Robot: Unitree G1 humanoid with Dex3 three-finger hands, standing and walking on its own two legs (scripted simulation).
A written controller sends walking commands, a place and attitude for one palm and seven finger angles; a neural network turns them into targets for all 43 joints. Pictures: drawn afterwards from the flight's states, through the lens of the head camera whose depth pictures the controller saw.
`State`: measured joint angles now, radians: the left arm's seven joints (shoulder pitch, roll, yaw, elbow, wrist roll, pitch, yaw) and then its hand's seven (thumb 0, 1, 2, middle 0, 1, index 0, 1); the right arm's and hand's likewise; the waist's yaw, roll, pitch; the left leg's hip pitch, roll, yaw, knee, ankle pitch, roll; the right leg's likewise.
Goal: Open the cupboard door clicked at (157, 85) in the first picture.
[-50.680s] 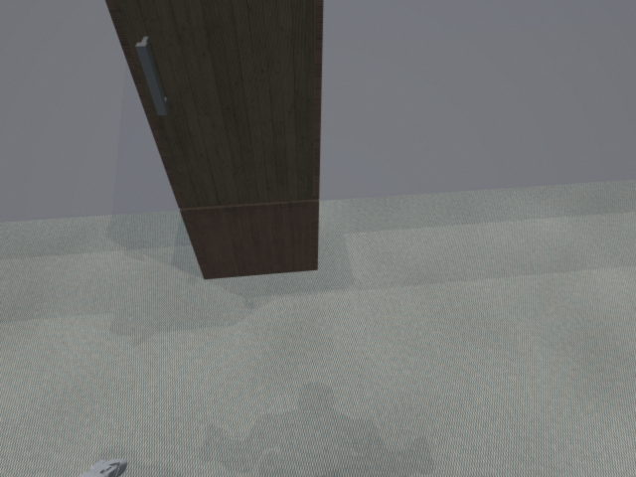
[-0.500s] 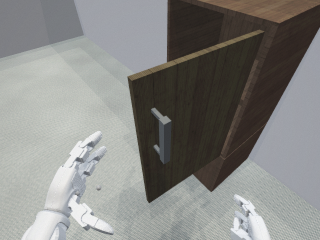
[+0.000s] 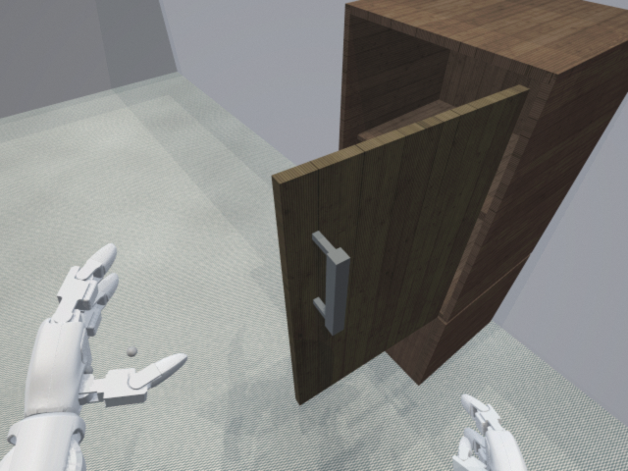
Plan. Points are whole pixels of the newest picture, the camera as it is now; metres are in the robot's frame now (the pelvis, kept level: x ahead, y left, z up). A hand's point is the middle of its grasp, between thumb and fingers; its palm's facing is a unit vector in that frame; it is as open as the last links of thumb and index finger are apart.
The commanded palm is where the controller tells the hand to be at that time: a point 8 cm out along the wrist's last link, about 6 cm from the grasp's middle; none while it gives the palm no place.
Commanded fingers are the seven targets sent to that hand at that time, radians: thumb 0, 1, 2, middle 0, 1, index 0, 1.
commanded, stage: draw the hand back to the body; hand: left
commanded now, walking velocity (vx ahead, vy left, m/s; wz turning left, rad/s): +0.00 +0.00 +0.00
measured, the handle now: (327, 285) +0.34 +0.02 +0.07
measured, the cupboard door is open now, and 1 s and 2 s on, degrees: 85 85 85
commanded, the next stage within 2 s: step back with the hand held close in 0.70 s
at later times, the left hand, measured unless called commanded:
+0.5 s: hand (85, 320) +0.21 +0.26 +0.16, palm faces +0.45 -0.81 -0.38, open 7.7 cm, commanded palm +0.16 +0.29 +0.17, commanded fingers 0.00 0.90 0.90 -0.20 -0.30 -0.20 -0.30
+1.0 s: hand (88, 315) +0.21 +0.25 +0.17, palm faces +0.40 -0.80 -0.45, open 7.4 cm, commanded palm +0.15 +0.28 +0.18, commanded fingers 0.00 0.90 0.90 -0.20 -0.30 -0.20 -0.30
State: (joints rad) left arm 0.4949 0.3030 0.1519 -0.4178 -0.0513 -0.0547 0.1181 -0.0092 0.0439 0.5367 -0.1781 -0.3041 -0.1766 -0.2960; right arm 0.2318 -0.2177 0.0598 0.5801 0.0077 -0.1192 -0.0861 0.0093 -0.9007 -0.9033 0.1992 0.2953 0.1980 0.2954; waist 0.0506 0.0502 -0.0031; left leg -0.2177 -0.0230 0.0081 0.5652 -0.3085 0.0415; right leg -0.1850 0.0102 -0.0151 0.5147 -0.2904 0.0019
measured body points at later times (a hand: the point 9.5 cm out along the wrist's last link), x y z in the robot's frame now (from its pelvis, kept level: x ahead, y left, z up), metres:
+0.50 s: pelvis +0.01 -0.01 +0.01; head +0.00 -0.03 +0.46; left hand +0.18 +0.30 +0.18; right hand +0.20 -0.23 -0.07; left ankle +0.00 +0.09 -0.73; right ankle -0.01 -0.12 -0.73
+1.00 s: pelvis +0.00 -0.01 +0.01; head +0.00 -0.03 +0.46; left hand +0.18 +0.29 +0.19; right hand +0.18 -0.25 -0.07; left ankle +0.00 +0.09 -0.73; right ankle -0.01 -0.12 -0.73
